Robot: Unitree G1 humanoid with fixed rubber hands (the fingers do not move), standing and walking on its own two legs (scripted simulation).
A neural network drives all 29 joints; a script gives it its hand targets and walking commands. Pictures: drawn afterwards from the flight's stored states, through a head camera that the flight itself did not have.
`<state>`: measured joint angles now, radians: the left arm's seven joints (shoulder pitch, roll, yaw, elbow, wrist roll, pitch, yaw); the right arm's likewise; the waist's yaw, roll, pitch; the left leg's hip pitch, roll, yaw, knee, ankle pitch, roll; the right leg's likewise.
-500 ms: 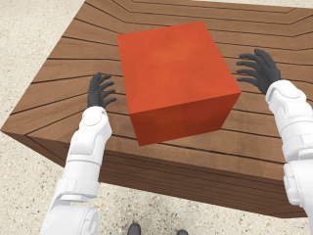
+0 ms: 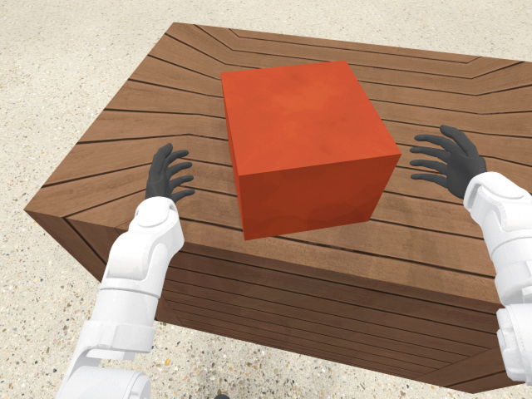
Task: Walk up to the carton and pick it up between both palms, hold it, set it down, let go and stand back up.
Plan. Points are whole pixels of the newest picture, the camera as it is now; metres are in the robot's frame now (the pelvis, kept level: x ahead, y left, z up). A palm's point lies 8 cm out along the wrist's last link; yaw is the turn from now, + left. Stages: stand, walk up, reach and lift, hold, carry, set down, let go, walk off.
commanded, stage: set down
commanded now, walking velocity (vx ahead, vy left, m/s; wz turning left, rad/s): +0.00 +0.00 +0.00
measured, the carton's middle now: (296, 148) +0.55 +0.02 +0.03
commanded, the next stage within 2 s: none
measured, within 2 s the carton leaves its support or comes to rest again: neither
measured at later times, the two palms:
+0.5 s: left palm (165, 239) +0.31 +0.19 +0.07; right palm (491, 236) +0.37 -0.26 +0.08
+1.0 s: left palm (165, 263) +0.28 +0.18 +0.06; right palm (525, 288) +0.31 -0.30 +0.05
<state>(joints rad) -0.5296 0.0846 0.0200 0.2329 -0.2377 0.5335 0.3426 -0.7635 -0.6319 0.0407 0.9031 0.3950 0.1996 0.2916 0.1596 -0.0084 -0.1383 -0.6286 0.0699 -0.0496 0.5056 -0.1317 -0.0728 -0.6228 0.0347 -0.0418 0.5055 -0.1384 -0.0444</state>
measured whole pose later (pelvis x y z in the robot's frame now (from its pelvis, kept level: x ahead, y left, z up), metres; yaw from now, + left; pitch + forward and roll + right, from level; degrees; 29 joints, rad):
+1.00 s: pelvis +0.04 -0.01 +0.01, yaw +1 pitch +1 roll +0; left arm 0.13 0.00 0.02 -0.13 -0.03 0.35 0.30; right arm -0.07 -0.60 0.04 0.57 0.48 -0.11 0.36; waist 0.01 -0.03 -0.01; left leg -0.27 0.07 -0.07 0.46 -0.21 -0.08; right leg -0.27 0.06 -0.01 0.48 -0.23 -0.05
